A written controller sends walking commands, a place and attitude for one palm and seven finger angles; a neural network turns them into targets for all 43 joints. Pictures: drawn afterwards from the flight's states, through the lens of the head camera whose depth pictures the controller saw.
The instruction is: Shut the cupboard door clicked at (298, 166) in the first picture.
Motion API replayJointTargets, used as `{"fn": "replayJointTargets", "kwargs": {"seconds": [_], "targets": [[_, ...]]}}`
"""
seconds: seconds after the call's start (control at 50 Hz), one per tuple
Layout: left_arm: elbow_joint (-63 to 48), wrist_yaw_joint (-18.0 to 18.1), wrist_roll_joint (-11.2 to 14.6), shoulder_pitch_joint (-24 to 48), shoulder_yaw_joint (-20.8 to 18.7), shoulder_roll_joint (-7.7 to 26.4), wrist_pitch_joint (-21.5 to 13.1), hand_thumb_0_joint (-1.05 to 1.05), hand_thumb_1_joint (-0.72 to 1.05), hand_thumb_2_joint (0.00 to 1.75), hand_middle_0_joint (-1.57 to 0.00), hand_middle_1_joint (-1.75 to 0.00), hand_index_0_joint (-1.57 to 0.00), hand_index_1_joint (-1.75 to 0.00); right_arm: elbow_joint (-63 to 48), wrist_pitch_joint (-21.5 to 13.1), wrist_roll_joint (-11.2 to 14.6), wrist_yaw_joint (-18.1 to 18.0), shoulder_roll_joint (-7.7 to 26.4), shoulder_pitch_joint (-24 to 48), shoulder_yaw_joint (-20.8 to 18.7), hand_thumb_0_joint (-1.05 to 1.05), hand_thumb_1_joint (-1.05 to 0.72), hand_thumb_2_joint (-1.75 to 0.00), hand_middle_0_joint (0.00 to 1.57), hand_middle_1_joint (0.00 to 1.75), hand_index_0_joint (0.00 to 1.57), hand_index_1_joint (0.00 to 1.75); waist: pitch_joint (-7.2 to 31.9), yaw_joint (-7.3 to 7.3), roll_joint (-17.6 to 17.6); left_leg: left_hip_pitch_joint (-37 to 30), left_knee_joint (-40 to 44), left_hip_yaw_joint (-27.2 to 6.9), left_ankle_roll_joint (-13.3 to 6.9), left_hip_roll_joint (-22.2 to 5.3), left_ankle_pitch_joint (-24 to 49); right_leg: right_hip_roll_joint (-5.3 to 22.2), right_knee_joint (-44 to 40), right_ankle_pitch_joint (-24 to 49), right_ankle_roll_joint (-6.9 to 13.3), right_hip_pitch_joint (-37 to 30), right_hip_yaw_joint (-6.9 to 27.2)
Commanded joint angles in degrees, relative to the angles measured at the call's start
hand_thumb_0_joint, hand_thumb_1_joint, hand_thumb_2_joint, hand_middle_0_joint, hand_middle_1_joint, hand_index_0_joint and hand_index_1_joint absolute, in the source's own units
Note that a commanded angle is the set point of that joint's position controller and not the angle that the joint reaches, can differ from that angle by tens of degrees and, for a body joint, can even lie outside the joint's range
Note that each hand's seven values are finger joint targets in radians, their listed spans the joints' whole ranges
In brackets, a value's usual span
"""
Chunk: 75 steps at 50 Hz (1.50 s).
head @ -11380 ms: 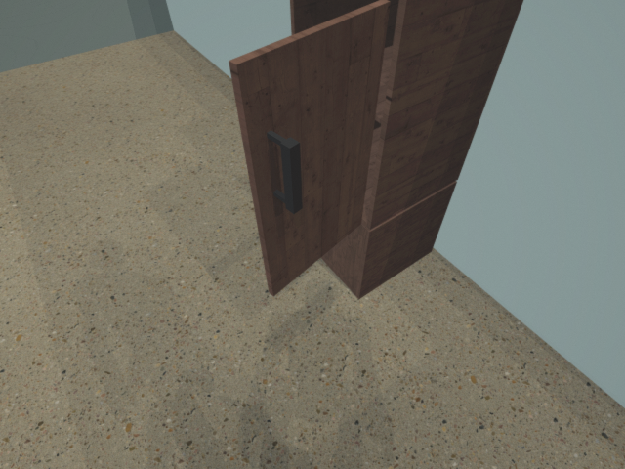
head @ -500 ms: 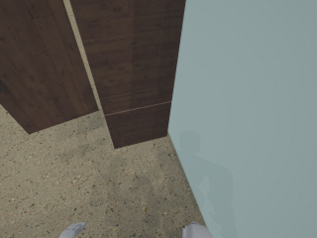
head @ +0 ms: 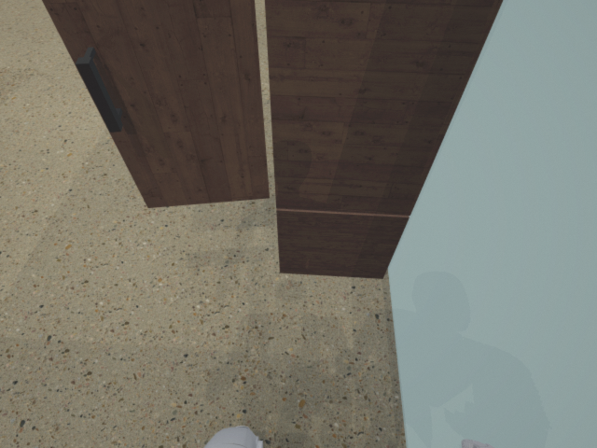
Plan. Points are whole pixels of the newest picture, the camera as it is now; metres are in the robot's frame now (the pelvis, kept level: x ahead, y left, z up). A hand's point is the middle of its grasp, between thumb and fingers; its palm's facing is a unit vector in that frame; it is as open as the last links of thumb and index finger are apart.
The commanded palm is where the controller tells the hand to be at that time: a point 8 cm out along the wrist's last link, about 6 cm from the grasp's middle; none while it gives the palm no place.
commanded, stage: turn to face it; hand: left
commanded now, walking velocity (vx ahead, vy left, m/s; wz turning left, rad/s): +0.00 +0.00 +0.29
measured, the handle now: (103, 91) +0.69 +0.44 +0.05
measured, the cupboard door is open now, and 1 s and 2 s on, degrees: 100 100 100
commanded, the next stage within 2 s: take the last steps up to it in 0.24 s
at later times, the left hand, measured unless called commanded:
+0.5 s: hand out of the picture +0.04 +0.21 -0.16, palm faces +0.12 -0.97 -0.20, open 7.4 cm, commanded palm none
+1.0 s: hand out of the picture -0.04 +0.17 -0.17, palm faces +0.33 -0.93 -0.17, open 7.4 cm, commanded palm none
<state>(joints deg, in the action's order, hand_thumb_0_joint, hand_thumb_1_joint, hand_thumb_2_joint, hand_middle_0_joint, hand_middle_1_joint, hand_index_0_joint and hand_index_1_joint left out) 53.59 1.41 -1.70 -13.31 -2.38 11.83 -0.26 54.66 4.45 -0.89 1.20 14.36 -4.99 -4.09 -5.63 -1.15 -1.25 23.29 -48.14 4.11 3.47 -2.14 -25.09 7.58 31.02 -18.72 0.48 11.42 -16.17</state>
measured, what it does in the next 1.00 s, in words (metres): walks ahead: left foot, then right foot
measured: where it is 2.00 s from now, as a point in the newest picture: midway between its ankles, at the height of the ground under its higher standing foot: (265, 430)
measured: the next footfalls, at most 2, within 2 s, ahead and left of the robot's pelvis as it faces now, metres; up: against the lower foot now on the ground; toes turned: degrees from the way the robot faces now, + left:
left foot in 0.08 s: +0.05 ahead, +0.12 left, +0.00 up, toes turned +8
right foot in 0.58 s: +0.03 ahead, -0.11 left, +0.00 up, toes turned +3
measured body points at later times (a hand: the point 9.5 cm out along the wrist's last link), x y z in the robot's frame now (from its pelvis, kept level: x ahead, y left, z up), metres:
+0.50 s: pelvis +0.00 +0.02 +0.01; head +0.03 +0.03 +0.45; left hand +0.03 +0.26 -0.15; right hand +0.08 -0.21 -0.14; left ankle +0.01 +0.11 -0.74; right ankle -0.01 -0.13 -0.70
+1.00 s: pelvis +0.11 +0.05 -0.01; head +0.14 +0.05 +0.44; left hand -0.05 +0.22 -0.15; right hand +0.23 -0.16 -0.16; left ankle +0.17 +0.19 -0.72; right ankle -0.01 -0.11 -0.74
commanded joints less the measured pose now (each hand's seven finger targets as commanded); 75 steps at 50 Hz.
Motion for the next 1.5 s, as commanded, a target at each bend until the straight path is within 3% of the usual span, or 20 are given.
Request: {"fn": "replayJointTargets", "kwargs": {"seconds": [0.0, 0.02, 0.06, 0.2, 0.44, 0.5, 0.52, 0.56, 0.58, 0.68, 0.9, 0.96, 0.98, 1.0, 1.04, 1.16, 1.32, 1.38, 1.42, 1.48], "targets": [[-1.4, 0.0, 0.1, -2.9, -3.2, 11.4, -0.7, 0.0, 0.9, 0.9, -0.2, -0.3, -0.2, -0.3, -4.3, -2.2, 0.2, 0.0, 2.2, -0.6, 0.4, 0.0, -0.9, -0.9, 0.2, 0.3, 0.2, 0.3, 8.4, 0.61, -9.8, -8.2, 14.7, 2.6, -1.7, 2.4, 6.0, 12.7, -1.8, 34.5, 3.9, -4.4, 8.6], [-1.6, -0.2, 0.7, -1.7, -3.2, 11.6, -0.5, 0.0, 0.9, 0.9, -0.2, -0.3, -0.2, -0.3, -3.6, -2.7, 0.0, -0.1, 4.3, -3.5, 0.0, 0.0, -0.9, -0.9, 0.2, 0.3, 0.2, 0.3, 9.7, 2.91, -6.6, -15.3, 22.3, 2.0, -2.6, 1.2, 13.2, 11.9, 3.6, 31.4, 1.7, -0.9, 6.7], [-5.1, -0.6, 1.3, 0.2, -1.3, 5.7, 0.2, 0.0, 0.9, 0.9, -0.2, -0.3, -0.2, -0.3, -3.1, -3.2, -0.5, -0.8, 15.0, -9.1, -2.2, 0.0, -0.9, -0.9, 0.2, 0.3, 0.2, 0.3, 12.7, 6.03, 18.6, -25.6, 27.1, -25.1, -15.8, -22.4, 50.2, 0.3, 25.9, -19.2, -4.4, 19.2, 7.3], [0.7, -0.5, 0.7, -2.1, -1.8, 6.7, 2.0, 0.0, 0.9, 0.9, -0.2, -0.3, -0.2, -0.3, -3.5, -4.2, 0.2, -2.8, 8.2, -2.9, 0.3, 0.0, -0.9, -0.9, 0.2, 0.3, 0.2, 0.3, 8.8, 0.73, 6.9, -18.8, 28.2, -9.9, -12.4, -12.0, 46.5, -1.6, 35.5, -3.6, -4.7, 18.9, 16.8], [-1.3, -1.3, 0.3, 3.1, -1.0, 2.9, 1.0, 0.0, 0.9, 0.9, -0.2, -0.3, -0.2, -0.3, -0.1, -4.3, -0.9, -2.2, 6.6, -9.5, -0.7, 0.0, -0.9, -0.9, 0.2, 0.3, 0.2, 0.3, 5.0, 2.79, 10.4, -11.9, 33.9, -18.3, -13.7, -11.1, 4.8, -4.6, 13.6, -8.3, -2.5, 10.4, 12.7], [0.5, -1.7, 0.3, -2.9, -1.3, 2.8, 0.0, 0.0, 0.9, 0.9, -0.2, -0.3, -0.2, -0.3, 0.2, -4.4, -0.5, -2.1, 6.1, -8.4, -0.8, 0.0, -0.9, -0.9, 0.2, 0.3, 0.2, 0.3, 5.6, -0.31, 8.0, -3.9, 30.7, -17.9, -11.9, -8.1, -3.4, -6.6, -1.4, -2.9, -1.5, -3.8, 11.5], [2.0, -1.5, 0.2, -7.1, -1.7, 3.7, -0.6, 0.0, 0.9, 0.9, -0.2, -0.3, -0.2, -0.3, 0.1, -4.5, -0.3, -1.9, 4.5, -7.6, -0.6, 0.0, -0.9, -0.9, 0.2, 0.3, 0.2, 0.3, 4.8, -2.35, 3.5, 3.2, 25.5, -14.9, -9.4, -4.4, -6.8, -4.8, -8.8, -2.2, -0.8, -12.6, 13.2], [2.7, -0.4, -0.2, -13.3, -3.1, 11.4, -1.0, 0.0, 0.9, 0.9, -0.2, -0.3, -0.2, -0.3, -3.3, -4.8, -0.3, -1.0, 1.2, -3.4, 0.1, 0.0, -0.9, -0.9, 0.2, 0.3, 0.2, 0.3, 0.6, -6.14, -14.7, 21.4, -1.8, -3.3, -3.8, 4.6, -9.1, 19.5, -24.8, -23.0, 8.5, -15.9, 43.3], [2.4, -0.2, 0.4, -11.6, -2.7, 10.5, -1.6, 0.0, 0.9, 0.9, -0.2, -0.3, -0.2, -0.3, -3.3, -4.6, -0.9, -0.5, 3.6, -1.9, -0.6, 0.0, -0.9, -0.9, 0.2, 0.3, 0.2, 0.3, -1.3, -4.52, -9.2, 20.2, -9.1, -6.7, -3.8, 2.0, -3.7, 19.5, -26.4, -24.5, 9.8, -9.2, 44.1], [3.4, -0.4, 0.9, -7.0, -0.8, 2.9, -4.2, 0.0, 0.9, 0.9, -0.2, -0.3, -0.2, -0.3, 2.3, -3.8, -0.8, 0.5, 0.1, -8.6, -0.5, 0.0, -0.9, -0.9, 0.2, 0.3, 0.2, 0.3, -3.7, 0.86, -6.3, 15.9, -12.5, -5.0, -1.5, -1.6, 13.2, 9.5, -23.3, 7.5, 4.6, -6.6, 19.4], [11.2, 0.1, 0.0, -14.7, -0.4, 4.8, -4.3, 0.0, 0.9, 0.9, -0.2, -0.3, -0.2, -0.3, 0.6, -5.3, -0.1, 1.3, -2.7, 0.2, 1.1, 0.0, -0.9, -0.9, 0.2, 0.3, 0.2, 0.3, -2.6, -1.48, -10.0, 8.0, 9.1, 2.8, -3.2, 0.1, 10.3, 10.8, -16.0, 31.9, 5.4, -12.5, 12.4], [11.0, 0.0, 0.5, -12.4, -0.8, 5.8, -4.0, 0.0, 0.9, 0.9, -0.2, -0.3, -0.2, -0.3, 4.2, -6.4, -0.5, 0.0, -0.7, -11.2, 0.8, 0.0, -0.9, -0.9, 0.2, 0.3, 0.2, 0.3, 3.0, 4.8, -7.6, -13.5, 19.3, 6.6, -5.1, 4.8, 13.8, 7.7, -0.7, 42.7, 3.6, -5.7, 8.5], [10.3, -0.3, 0.7, -12.7, -0.6, 4.3, -3.8, 0.0, 0.9, 0.9, -0.2, -0.3, -0.2, -0.3, 6.4, -6.7, -0.8, -0.8, 3.1, -19.4, -0.1, 0.0, -0.9, -0.9, 0.2, 0.3, 0.2, 0.3, 8.8, 7.96, -2.9, -27.5, 19.7, 2.3, -6.8, -0.5, 17.3, 5.3, 11.1, 32.5, 2.0, 2.4, 7.5], [9.2, -0.6, 1.3, -13.9, -0.1, 0.4, -3.6, 0.0, 0.9, 0.9, -0.2, -0.3, -0.2, -0.3, 7.3, -7.0, -1.3, -1.7, 9.4, -25.1, -1.7, 0.0, -0.9, -0.9, 0.2, 0.3, 0.2, 0.3, 15.1, 8.75, 11.8, -38.1, 21.5, -17.9, -12.1, -15.6, 22.9, -2.9, 26.6, -1.6, -0.4, 15.9, 5.5], [6.1, 0.0, 1.2, -7.3, 0.0, -1.0, -3.4, 0.0, 0.9, 0.9, -0.2, -0.3, -0.2, -0.3, 6.9, -7.0, -0.5, -2.6, 9.6, -22.8, -1.4, 0.0, -0.9, -0.9, 0.2, 0.3, 0.2, 0.3, 13.1, 7.18, 10.9, -27.8, 30.1, -21.8, -16.3, -22.3, 24.1, -2.7, 44.5, -12.8, 1.4, 21.7, 13.9], [7.9, -1.1, 0.1, -10.2, -0.5, -3.8, -0.6, 0.0, 0.9, 0.9, -0.2, -0.3, -0.2, -0.3, 3.6, -8.2, -0.6, -2.7, 0.4, -10.5, 1.1, 0.0, -0.9, -0.9, 0.2, 0.3, 0.2, 0.3, 2.6, -0.38, 8.0, -6.2, 37.2, -5.1, -12.7, -14.9, 18.0, 1.0, 31.8, -1.2, -0.2, 15.2, 14.1], [4.1, -1.7, 0.0, -5.4, -0.8, -0.9, -0.4, 0.0, 0.9, 0.9, -0.2, -0.3, -0.2, -0.3, 3.4, -6.7, -1.0, -2.0, 2.7, -8.8, 0.6, 0.0, -0.9, -0.9, 0.2, 0.3, 0.2, 0.3, 0.0, -1.53, 5.3, -2.0, 35.6, -4.4, -12.4, -13.8, 2.6, -2.3, 8.9, 2.5, -0.4, 3.1, 11.1], [6.0, -1.0, -0.2, -11.1, -1.1, 3.3, -1.7, 0.0, 0.9, 0.9, -0.2, -0.3, -0.2, -0.3, 3.5, -6.1, -0.2, -1.7, -0.1, -8.6, 1.3, 0.0, -0.9, -0.9, 0.2, 0.3, 0.2, 0.3, 1.0, -3.87, -5.7, 2.7, 19.1, 2.2, -5.7, -3.6, -0.8, 1.8, -7.2, 4.2, 1.0, -7.5, 19.1], [5.9, -0.2, 0.8, -11.4, -1.1, 7.7, -3.0, 0.0, 0.9, 0.9, -0.2, -0.3, -0.2, -0.3, 3.8, -5.1, 0.1, -1.6, -0.5, -10.7, 1.9, 0.0, -0.9, -0.9, 0.2, 0.3, 0.2, 0.3, 4.5, -2.64, -14.9, 1.0, 4.2, 0.6, -2.3, 0.3, -9.2, 16.4, -17.8, 21.2, 9.1, -5.2, 36.1], [5.1, 0.7, 0.7, -3.7, -0.4, 6.3, -3.0, 0.0, 0.9, 0.9, -0.2, -0.3, -0.2, -0.3, 6.6, -4.1, 0.9, -2.4, -1.7, -11.7, 2.1, 0.0, -0.9, -0.9, 0.2, 0.3, 0.2, 0.3, 7.7, 0.2, -7.7, -1.6, 1.2, -3.4, -1.2, -0.5, -4.8, 12.8, -9.8, 52.7, 10.8, -7.2, 25.4]]}}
